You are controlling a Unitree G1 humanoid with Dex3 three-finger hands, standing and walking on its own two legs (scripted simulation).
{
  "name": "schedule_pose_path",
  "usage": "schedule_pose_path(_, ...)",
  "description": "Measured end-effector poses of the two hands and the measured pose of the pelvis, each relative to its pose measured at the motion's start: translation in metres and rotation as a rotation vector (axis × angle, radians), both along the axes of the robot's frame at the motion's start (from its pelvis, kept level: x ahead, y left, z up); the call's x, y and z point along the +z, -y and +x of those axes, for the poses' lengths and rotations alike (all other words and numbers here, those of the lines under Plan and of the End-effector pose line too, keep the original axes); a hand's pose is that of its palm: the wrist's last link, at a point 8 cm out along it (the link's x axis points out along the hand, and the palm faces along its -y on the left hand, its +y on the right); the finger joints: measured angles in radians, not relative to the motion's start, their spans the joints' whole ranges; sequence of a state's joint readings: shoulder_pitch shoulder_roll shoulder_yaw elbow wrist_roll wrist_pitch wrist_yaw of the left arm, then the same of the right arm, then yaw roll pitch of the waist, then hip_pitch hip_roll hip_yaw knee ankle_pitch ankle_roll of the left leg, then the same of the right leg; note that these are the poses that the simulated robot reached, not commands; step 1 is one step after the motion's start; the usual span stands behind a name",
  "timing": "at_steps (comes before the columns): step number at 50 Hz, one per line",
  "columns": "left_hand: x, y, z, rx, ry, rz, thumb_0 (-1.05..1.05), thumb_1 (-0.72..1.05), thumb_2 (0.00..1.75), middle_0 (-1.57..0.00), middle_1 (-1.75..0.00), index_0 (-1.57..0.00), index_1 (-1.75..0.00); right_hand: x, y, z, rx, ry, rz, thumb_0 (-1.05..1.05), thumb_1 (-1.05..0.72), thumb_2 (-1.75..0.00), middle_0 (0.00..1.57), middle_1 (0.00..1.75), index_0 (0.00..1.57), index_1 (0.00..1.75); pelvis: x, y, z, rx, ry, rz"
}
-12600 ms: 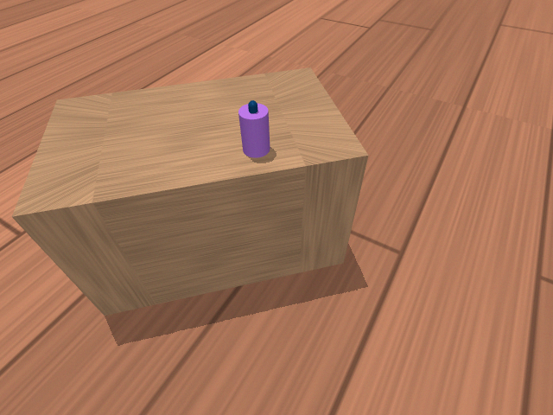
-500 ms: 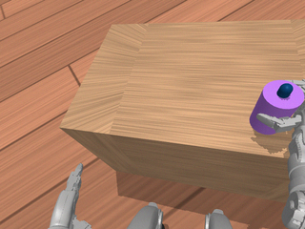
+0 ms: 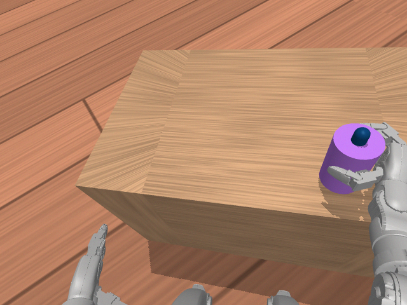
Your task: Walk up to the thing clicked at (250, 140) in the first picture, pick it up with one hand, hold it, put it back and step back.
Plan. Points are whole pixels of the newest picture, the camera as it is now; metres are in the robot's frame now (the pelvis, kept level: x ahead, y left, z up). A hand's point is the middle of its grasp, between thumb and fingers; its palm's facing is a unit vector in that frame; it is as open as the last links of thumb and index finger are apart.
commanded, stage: lift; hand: right
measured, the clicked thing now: (350, 156) +0.44 -0.21 +0.00
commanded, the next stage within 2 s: hold in 1.40 s
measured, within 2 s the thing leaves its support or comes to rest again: neither
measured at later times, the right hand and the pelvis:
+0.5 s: hand (362, 156) +0.41 -0.21 +0.05, palm faces +0.22 +0.97 -0.03, open 11.5 cm; pelvis +0.00 -0.01 +0.02, yaw +0 degrees
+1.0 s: hand (359, 163) +0.35 -0.18 +0.12, palm faces +0.22 +0.98 -0.02, open 11.5 cm; pelvis +0.00 +0.01 +0.05, yaw -1 degrees
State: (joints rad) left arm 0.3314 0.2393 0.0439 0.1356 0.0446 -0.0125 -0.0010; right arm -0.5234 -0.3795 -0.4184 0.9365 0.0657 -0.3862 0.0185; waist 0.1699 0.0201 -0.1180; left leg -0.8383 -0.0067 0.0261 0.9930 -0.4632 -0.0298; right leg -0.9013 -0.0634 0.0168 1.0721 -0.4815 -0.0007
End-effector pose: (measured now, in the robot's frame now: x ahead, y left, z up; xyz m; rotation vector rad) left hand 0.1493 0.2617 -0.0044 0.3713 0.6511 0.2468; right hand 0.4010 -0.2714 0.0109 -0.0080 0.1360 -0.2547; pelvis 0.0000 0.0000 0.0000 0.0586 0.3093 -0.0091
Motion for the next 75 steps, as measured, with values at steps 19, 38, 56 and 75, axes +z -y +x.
schedule_pose_path(19, 0.007, 0.006, -0.006, 0.019, 0.022, -0.034, -0.01, -0.53, 0.06, -0.05, -0.06, -0.05, -0.05, 0.027, -0.006, -0.011, 0.029, 0.028, -0.012, -0.01, 0.61, -0.98, 0.62, 1.04, 0.68, 1.08, 0.012, 0.004, 0.0, 0.01, 0.043, -0.008)
schedule_pose_path(38, 0.003, 0.003, -0.001, 0.053, 0.053, -0.125, -0.01, -0.53, 0.06, -0.05, -0.06, -0.05, -0.05, 0.093, -0.026, -0.06, 0.013, 0.077, -0.028, -0.01, 0.61, -0.98, 0.61, 1.04, 0.68, 1.08, 0.037, -0.002, -0.001, 0.0, 0.175, -0.037)
schedule_pose_path(56, 0.002, -0.017, 0.0, 0.097, 0.059, -0.127, -0.01, -0.53, 0.05, -0.04, -0.05, -0.04, -0.05, 0.117, -0.057, -0.089, 0.038, 0.074, -0.012, -0.01, 0.61, -0.99, 0.61, 1.05, 0.67, 1.09, 0.051, -0.016, -0.001, -0.001, 0.257, -0.055)
schedule_pose_path(75, 0.002, -0.011, 0.007, 0.102, 0.056, -0.143, -0.01, -0.53, 0.05, -0.04, -0.06, -0.04, -0.05, 0.144, -0.054, -0.106, 0.023, 0.098, -0.026, -0.01, 0.61, -0.99, 0.61, 1.05, 0.67, 1.09, 0.059, -0.017, -0.001, -0.01, 0.3, -0.059)
